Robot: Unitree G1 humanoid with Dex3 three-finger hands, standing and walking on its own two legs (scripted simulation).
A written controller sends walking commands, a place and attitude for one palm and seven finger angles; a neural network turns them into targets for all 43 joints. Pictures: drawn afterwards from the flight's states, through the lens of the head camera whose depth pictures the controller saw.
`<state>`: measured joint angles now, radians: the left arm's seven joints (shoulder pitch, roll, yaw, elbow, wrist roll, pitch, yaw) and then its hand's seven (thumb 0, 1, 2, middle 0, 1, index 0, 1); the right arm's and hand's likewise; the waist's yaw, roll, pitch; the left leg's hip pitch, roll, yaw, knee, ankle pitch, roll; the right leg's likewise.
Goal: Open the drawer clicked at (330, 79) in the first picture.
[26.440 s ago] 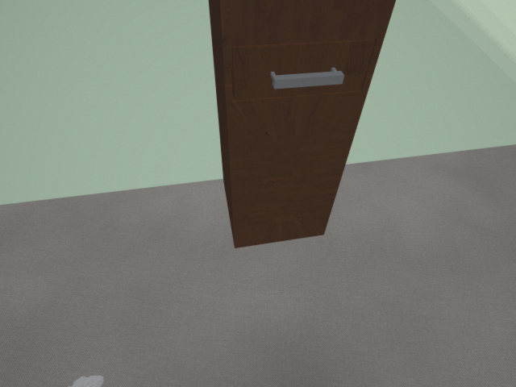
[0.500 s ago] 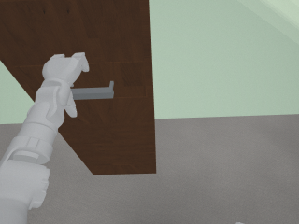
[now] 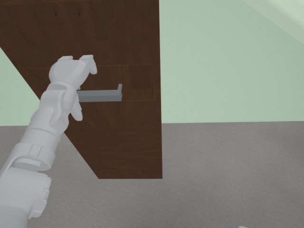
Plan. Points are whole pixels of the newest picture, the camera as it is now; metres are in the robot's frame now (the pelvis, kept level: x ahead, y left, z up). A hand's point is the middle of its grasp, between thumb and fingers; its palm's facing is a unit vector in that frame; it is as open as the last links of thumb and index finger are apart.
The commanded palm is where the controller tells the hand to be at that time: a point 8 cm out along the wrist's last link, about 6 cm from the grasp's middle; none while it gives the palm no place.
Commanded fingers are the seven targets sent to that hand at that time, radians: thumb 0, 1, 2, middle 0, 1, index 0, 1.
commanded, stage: re-aim the fingers above the handle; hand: left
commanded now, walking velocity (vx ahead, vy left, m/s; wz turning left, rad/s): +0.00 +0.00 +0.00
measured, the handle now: (92, 91) +0.50 +0.22 +0.08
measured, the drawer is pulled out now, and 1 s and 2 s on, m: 0.00 0.00 0.00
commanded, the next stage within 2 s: lower the fingers behind the handle in 1.48 s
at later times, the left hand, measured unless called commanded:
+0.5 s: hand (76, 95) +0.43 +0.23 +0.13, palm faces -0.08 -0.01 -1.00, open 13.8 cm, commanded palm +0.41 +0.22 +0.20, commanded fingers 0.00 -0.50 0.30 -0.30 -1.20 -0.30 -1.20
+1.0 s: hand (84, 107) +0.40 +0.21 +0.11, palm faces -0.18 -0.02 -0.98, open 13.9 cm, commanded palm +0.41 +0.21 +0.20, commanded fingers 0.00 -0.50 0.30 -0.30 -1.20 -0.30 -1.20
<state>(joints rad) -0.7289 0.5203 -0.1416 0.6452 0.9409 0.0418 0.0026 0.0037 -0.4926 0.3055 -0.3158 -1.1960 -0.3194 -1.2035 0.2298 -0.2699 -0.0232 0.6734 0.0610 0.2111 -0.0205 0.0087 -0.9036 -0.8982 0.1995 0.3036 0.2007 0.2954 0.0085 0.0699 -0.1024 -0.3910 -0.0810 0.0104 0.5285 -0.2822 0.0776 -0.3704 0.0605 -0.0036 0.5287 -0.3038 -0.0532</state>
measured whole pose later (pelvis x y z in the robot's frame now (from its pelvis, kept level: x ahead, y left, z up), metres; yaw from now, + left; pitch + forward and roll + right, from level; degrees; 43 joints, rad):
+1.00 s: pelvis +0.00 +0.00 +0.00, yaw +2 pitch +6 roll +0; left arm -0.62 0.51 -0.26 0.51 0.88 0.07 -0.17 0.00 -0.49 0.31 -0.31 -1.20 -0.31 -1.20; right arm 0.22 -0.28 0.00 0.65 0.07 0.19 -0.05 0.01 -0.90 -0.90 0.20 0.30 0.20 0.30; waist 0.02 0.06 -0.08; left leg -0.34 -0.09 -0.02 0.50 -0.28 0.08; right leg -0.31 0.05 -0.03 0.50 -0.31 -0.05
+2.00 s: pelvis +0.00 -0.01 +0.00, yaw -1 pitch +9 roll +0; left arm -0.63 0.52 -0.07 0.62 0.96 -0.13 0.03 0.01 -0.49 0.31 -0.30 -1.19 -0.31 -1.20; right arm 0.26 -0.26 -0.02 0.66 0.05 0.18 -0.05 0.01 -0.90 -0.90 0.20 0.30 0.20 0.30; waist -0.01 0.05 -0.10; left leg -0.41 -0.06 0.03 0.55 -0.30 0.07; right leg -0.39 0.08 0.01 0.55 -0.31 -0.07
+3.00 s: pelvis +0.00 +0.00 -0.01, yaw -2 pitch +12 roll -1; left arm -0.61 0.48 -0.06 0.75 1.02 -0.05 0.18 0.00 -0.49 0.31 -0.28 -1.19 -0.26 -1.18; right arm 0.30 -0.26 -0.04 0.66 0.04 0.20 -0.03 0.01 -0.90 -0.90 0.20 0.30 0.20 0.30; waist -0.04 0.04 -0.14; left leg -0.52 -0.05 0.05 0.64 -0.33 0.08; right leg -0.50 0.08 0.02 0.62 -0.33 -0.06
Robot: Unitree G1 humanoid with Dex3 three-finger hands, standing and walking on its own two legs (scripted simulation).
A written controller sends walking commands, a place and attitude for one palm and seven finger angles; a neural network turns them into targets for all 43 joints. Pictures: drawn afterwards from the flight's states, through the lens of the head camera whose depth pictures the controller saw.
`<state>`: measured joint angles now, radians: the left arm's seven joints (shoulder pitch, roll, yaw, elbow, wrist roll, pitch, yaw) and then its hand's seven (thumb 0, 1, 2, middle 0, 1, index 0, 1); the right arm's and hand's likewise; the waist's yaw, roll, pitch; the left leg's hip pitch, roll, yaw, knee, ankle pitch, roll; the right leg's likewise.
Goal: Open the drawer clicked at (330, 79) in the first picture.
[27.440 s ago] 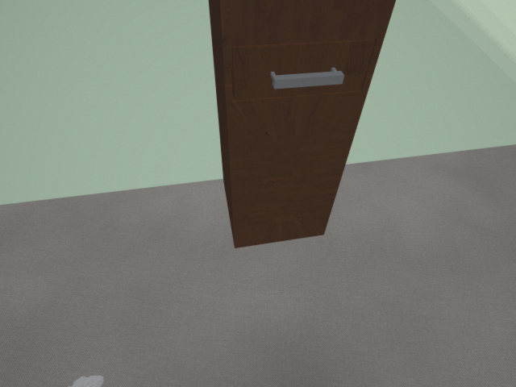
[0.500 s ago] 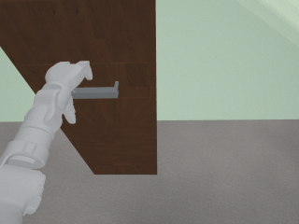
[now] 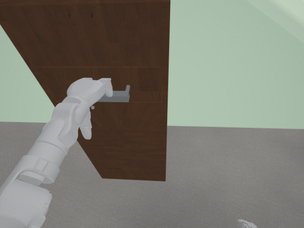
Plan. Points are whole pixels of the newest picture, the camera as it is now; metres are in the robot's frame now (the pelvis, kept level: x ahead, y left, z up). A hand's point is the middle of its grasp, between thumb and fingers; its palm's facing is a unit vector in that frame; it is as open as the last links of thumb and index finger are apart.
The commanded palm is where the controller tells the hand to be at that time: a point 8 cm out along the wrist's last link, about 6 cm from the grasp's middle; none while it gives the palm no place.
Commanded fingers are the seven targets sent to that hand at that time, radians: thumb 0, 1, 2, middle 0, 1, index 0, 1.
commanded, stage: re-aim the fingers above the handle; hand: left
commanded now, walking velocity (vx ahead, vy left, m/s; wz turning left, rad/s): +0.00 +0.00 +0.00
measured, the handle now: (100, 91) +0.50 +0.21 +0.07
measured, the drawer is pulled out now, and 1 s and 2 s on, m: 0.00 0.00 0.00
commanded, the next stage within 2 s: lower the fingers behind the handle in 0.48 s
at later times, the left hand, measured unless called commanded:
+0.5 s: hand (92, 106) +0.41 +0.20 +0.10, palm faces -0.12 -0.03 -0.99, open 13.8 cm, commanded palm +0.41 +0.20 +0.20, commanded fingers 0.00 -0.50 0.30 -0.30 -1.20 -0.30 -1.20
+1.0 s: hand (98, 99) +0.43 +0.19 +0.11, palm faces +0.01 -0.05 -1.00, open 13.9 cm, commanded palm +0.41 +0.21 +0.17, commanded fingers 0.00 -0.50 0.30 -0.30 -1.20 -0.30 -1.20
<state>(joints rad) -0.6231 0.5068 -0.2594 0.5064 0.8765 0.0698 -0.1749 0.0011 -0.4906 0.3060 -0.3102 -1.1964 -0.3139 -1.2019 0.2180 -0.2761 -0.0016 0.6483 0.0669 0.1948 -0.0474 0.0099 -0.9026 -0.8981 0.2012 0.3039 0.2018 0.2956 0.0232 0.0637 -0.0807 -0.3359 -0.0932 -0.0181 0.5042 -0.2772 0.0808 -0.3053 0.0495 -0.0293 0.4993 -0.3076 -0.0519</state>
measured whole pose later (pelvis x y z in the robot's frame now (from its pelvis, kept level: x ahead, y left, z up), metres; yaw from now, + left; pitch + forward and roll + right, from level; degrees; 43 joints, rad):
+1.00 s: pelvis -0.01 -0.01 +0.00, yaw -3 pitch +9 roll +0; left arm -0.63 0.52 -0.07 0.62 0.96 -0.13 0.03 0.01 -0.49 0.31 -0.30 -1.19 -0.31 -1.20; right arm 0.26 -0.26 -0.02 0.66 0.05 0.18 -0.05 0.01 -0.90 -0.90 0.20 0.30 0.20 0.30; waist -0.01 0.05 -0.10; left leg -0.41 -0.06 0.03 0.55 -0.30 0.07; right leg -0.39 0.08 0.01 0.55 -0.31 -0.07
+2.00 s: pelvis -0.01 +0.00 -0.01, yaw -4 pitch +12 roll -1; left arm -0.61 0.48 -0.06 0.75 1.02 -0.05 0.18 0.00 -0.49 0.31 -0.28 -1.19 -0.26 -1.18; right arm 0.30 -0.26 -0.04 0.66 0.04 0.20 -0.03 0.01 -0.90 -0.90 0.20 0.30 0.20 0.30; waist -0.04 0.04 -0.14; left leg -0.52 -0.05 0.05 0.64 -0.33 0.08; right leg -0.50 0.08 0.02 0.62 -0.33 -0.06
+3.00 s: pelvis +0.00 +0.00 -0.01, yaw -5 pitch +12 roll -1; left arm -0.52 0.48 -0.05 0.66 1.01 -0.01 0.16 0.01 0.67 0.78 -0.30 -1.29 -0.32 -1.26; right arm 0.26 -0.26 -0.04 0.65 0.04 0.20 -0.03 0.01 -0.90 -0.90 0.20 0.30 0.20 0.30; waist -0.03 0.05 -0.14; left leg -0.48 -0.05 0.05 0.61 -0.34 0.07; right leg -0.46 0.09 0.03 0.59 -0.33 -0.06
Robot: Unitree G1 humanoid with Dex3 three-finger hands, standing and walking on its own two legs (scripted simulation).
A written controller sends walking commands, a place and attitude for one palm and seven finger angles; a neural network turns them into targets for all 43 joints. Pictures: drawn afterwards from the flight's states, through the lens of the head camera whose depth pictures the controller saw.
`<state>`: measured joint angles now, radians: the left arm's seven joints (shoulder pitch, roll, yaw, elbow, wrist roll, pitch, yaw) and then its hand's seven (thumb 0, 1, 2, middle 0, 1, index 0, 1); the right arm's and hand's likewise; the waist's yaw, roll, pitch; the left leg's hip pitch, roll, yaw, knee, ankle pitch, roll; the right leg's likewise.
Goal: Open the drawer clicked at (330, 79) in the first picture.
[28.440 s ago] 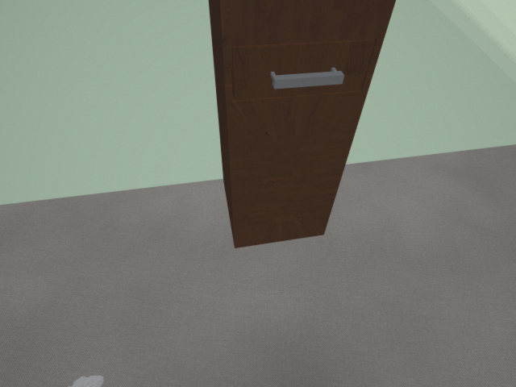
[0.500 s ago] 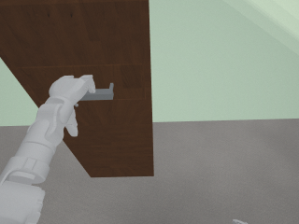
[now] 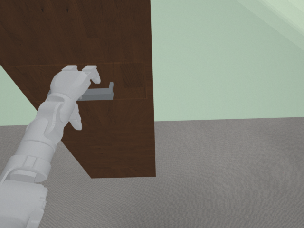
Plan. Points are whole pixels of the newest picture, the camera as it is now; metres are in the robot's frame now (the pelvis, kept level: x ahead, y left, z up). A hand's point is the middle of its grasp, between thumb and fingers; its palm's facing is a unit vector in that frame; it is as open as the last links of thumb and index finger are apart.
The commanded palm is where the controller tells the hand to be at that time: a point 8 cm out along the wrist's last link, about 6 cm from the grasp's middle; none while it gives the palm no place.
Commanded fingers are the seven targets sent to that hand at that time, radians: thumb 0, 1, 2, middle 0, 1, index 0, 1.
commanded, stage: lower the fingers behind the handle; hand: left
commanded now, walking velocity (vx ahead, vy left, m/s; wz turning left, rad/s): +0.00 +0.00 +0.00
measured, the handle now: (82, 90) +0.49 +0.24 +0.08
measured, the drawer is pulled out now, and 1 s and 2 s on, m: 0.00 0.00 0.00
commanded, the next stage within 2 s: close the thumb around the handle in 1.18 s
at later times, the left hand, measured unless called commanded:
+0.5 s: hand (77, 103) +0.43 +0.23 +0.09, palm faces +0.01 -0.04 -1.00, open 13.9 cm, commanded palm +0.40 +0.23 +0.14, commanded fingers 0.00 -0.50 0.30 -0.30 -1.20 -0.30 -1.20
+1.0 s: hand (81, 108) +0.43 +0.23 +0.06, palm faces +0.00 -0.04 -1.00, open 14.2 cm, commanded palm +0.40 +0.24 +0.12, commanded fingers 0.00 -0.50 0.30 -0.30 -1.20 -0.30 -1.20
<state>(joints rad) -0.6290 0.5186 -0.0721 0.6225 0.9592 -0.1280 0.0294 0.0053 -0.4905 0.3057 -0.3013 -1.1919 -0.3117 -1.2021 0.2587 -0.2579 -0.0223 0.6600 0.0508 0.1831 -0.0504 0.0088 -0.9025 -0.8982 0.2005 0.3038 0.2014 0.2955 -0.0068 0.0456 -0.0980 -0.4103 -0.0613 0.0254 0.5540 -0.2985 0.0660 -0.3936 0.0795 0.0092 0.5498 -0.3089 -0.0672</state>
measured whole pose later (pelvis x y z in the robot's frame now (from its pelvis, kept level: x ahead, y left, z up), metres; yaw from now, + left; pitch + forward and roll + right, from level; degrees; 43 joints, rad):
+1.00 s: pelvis +0.00 +0.01 -0.01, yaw -1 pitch +12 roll -1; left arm -0.61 0.48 -0.06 0.75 1.02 -0.05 0.18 0.00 -0.49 0.31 -0.28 -1.19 -0.26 -1.18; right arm 0.30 -0.26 -0.04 0.66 0.04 0.20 -0.03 0.01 -0.90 -0.90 0.20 0.30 0.20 0.30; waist -0.04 0.04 -0.14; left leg -0.52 -0.05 0.05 0.64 -0.33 0.08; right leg -0.50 0.08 0.02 0.62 -0.33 -0.06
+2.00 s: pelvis +0.01 +0.01 -0.01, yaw -2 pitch +12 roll -1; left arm -0.52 0.48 -0.05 0.66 1.01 -0.01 0.16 0.01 0.67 0.78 -0.30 -1.29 -0.32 -1.26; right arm 0.26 -0.26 -0.04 0.65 0.04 0.20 -0.03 0.01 -0.90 -0.90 0.20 0.30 0.20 0.30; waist -0.03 0.05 -0.14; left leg -0.48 -0.05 0.05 0.61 -0.34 0.07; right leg -0.46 0.09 0.03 0.59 -0.33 -0.06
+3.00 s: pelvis +0.00 +0.00 +0.00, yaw -1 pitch +9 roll +0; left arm -0.41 0.45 -0.08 0.52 0.99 0.02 0.13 0.01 0.65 0.81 -0.29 -1.32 -0.32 -1.30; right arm 0.19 -0.24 -0.02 0.65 0.04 0.18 -0.04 0.01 -0.90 -0.90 0.20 0.30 0.20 0.30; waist 0.01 0.05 -0.12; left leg -0.43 -0.06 0.03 0.60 -0.32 0.06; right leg -0.42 0.08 0.02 0.60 -0.33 -0.07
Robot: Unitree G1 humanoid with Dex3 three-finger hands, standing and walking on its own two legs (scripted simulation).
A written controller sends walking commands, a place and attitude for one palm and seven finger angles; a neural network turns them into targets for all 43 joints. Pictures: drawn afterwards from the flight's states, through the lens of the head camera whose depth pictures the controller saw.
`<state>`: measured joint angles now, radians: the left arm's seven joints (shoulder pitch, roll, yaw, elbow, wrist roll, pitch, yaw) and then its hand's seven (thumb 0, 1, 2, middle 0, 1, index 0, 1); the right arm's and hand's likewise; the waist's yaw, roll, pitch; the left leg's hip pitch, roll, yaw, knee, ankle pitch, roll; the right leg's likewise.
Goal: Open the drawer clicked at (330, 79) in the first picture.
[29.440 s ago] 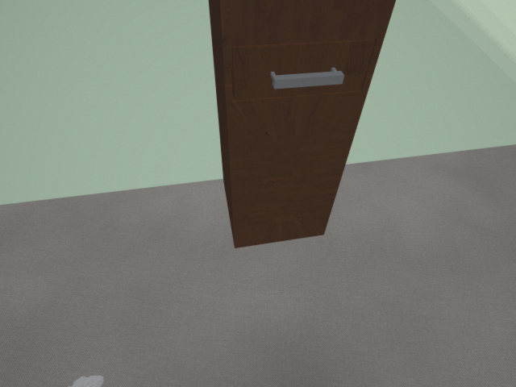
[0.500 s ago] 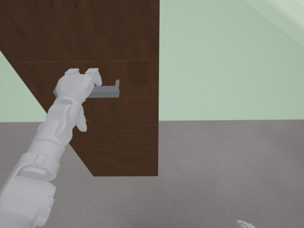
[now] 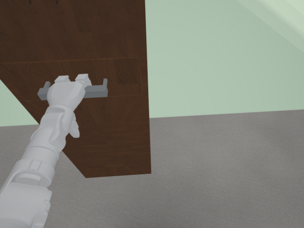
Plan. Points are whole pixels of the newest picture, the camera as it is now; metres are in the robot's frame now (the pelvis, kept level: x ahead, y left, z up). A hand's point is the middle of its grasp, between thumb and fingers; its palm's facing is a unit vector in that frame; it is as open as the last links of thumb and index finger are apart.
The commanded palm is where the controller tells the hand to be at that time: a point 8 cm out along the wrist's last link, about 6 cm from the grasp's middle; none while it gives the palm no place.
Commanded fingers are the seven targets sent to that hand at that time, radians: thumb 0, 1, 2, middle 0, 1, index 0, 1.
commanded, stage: lower the fingers behind the handle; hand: left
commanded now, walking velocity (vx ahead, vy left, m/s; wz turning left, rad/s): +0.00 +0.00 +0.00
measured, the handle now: (75, 87) +0.49 +0.24 +0.09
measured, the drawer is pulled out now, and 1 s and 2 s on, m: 0.00 0.00 0.05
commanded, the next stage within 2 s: close the thumb around the handle in 0.18 s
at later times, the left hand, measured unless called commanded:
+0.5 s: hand (75, 107) +0.43 +0.23 +0.07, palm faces -0.02 -0.03 -1.00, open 12.6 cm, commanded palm +0.40 +0.24 +0.13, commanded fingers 0.00 0.17 0.59 -0.35 -1.27 -0.35 -1.27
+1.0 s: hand (75, 107) +0.43 +0.23 +0.07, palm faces -0.01 -0.04 -1.00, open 6.4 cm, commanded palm +0.40 +0.24 +0.13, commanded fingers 0.00 0.90 0.90 -0.40 -1.35 -0.40 -1.35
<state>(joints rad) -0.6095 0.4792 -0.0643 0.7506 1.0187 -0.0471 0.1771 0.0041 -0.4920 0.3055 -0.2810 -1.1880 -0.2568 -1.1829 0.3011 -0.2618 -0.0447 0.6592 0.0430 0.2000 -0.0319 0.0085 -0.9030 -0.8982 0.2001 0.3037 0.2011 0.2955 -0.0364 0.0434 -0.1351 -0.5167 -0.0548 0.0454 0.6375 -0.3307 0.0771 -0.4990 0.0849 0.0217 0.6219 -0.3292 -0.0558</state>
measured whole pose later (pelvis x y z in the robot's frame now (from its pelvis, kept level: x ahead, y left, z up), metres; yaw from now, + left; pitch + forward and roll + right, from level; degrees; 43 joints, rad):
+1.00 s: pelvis +0.01 +0.00 +0.00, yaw +0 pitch +12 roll -1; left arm -0.52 0.48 -0.05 0.66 1.01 -0.01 0.16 0.01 0.67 0.78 -0.30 -1.29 -0.32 -1.26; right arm 0.26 -0.26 -0.04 0.65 0.04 0.20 -0.03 0.01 -0.90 -0.90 0.20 0.30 0.20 0.30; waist -0.03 0.05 -0.14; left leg -0.48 -0.05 0.05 0.61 -0.34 0.07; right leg -0.46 0.09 0.03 0.59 -0.33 -0.06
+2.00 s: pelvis +0.00 -0.01 +0.00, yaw +1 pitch +9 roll +0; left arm -0.41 0.45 -0.08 0.52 0.99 0.02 0.13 0.01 0.65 0.81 -0.29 -1.32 -0.32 -1.30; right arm 0.19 -0.24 -0.02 0.65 0.04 0.18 -0.04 0.01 -0.90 -0.90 0.20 0.30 0.20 0.30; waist 0.01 0.05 -0.12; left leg -0.43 -0.06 0.03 0.60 -0.32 0.06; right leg -0.42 0.08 0.02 0.60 -0.33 -0.07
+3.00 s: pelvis +0.00 -0.02 +0.01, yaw +0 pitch +4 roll +1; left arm 0.11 0.44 -0.09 -0.01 0.95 0.07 0.16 0.03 0.64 0.81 -0.31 -1.33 -0.37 -1.31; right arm 0.09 -0.23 0.02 0.66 0.01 0.14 -0.04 0.01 -0.90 -0.90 0.20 0.30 0.20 0.30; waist 0.08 0.07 -0.08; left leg -0.32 -0.05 0.03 0.56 -0.31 0.05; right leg -0.32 0.09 0.02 0.58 -0.33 -0.08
